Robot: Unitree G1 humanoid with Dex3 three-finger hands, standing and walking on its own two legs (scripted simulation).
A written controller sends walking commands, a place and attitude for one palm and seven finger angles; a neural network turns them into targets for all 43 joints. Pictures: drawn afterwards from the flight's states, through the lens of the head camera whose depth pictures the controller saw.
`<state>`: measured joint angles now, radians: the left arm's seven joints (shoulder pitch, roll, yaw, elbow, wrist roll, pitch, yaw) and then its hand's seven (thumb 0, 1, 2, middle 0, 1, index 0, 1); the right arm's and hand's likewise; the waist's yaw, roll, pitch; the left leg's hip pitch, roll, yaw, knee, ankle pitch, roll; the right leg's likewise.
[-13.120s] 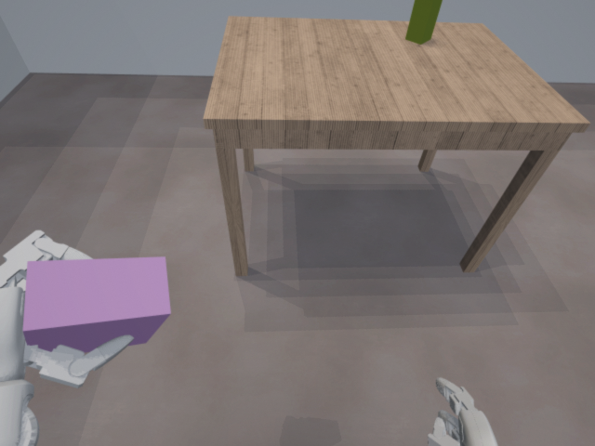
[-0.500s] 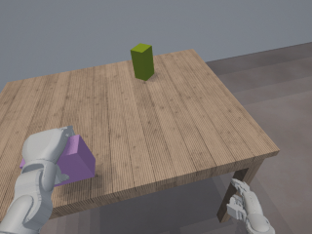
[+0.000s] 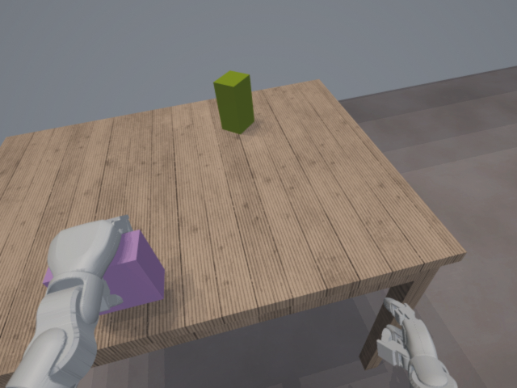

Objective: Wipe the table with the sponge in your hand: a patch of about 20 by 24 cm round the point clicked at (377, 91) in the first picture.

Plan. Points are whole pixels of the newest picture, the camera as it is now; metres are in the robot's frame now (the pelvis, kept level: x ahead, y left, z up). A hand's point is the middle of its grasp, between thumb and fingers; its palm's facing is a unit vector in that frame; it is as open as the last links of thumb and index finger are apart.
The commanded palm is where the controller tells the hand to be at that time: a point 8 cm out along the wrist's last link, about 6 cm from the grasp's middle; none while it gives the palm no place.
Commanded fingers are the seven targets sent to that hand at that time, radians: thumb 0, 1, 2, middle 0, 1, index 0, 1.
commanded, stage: move the sponge above the wiping area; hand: left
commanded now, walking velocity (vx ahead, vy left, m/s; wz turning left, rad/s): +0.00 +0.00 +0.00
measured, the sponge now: (116, 281) +0.23 +0.28 +0.04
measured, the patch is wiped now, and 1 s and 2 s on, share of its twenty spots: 0.00 0.00 0.00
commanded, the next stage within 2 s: lower the sponge onto the table in 0.56 s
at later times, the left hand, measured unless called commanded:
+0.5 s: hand (104, 271) +0.23 +0.28 +0.09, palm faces +0.00 -0.08 -1.00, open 10.1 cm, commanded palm +0.20 +0.28 +0.16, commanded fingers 0.00 0.10 1.30 -1.20 -1.60 -1.20 -1.60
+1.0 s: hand (100, 264) +0.23 +0.29 +0.09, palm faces +0.01 -0.07 -1.00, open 10.1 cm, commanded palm +0.21 +0.28 +0.16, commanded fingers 0.00 0.10 1.30 -1.20 -1.60 -1.20 -1.60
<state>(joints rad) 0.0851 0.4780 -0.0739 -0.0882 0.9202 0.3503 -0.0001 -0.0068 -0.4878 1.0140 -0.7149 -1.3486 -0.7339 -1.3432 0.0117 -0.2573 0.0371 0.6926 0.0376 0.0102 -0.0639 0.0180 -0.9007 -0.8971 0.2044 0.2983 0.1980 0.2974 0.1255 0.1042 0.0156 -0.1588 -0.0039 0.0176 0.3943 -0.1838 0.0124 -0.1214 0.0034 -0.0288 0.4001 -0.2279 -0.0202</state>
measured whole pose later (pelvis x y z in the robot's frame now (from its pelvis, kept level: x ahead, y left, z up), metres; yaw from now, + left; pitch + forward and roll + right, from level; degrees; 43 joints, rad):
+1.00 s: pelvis +0.00 +0.00 +0.00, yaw +0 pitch -4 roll +0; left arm 0.09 0.50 -0.04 -0.09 0.91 0.33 -0.01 -0.01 -0.49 1.02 -0.72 -1.35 -0.73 -1.34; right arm 0.02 -0.26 0.04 0.70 0.04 0.01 -0.07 0.02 -0.90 -0.90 0.20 0.30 0.20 0.30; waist 0.12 0.10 0.02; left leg -0.15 0.00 0.02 0.39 -0.18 0.01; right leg -0.11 0.01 -0.02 0.39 -0.22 -0.02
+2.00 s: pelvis +0.00 +0.00 +0.00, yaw +0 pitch -2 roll +0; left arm 0.17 0.43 -0.08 -0.03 0.95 0.31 0.08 -0.01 -0.49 1.02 -0.72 -1.35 -0.74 -1.34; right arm 0.04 -0.25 0.01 0.70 0.04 0.01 -0.05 0.02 -0.90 -0.90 0.20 0.30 0.20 0.30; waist 0.12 0.09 0.00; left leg -0.19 0.00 0.02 0.43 -0.20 0.01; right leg -0.15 0.01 -0.02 0.42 -0.23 -0.02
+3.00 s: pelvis -0.01 +0.00 -0.01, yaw +1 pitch +3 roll +0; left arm -0.14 0.45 -0.05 0.35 0.99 0.25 0.11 0.00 -0.49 1.02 -0.72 -1.34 -0.74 -1.34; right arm 0.13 -0.28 -0.01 0.72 0.07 0.03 -0.07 0.02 -0.90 -0.90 0.20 0.30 0.20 0.30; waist 0.08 0.09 -0.06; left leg -0.35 0.00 0.00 0.52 -0.22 0.01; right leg -0.30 0.01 -0.04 0.51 -0.26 -0.02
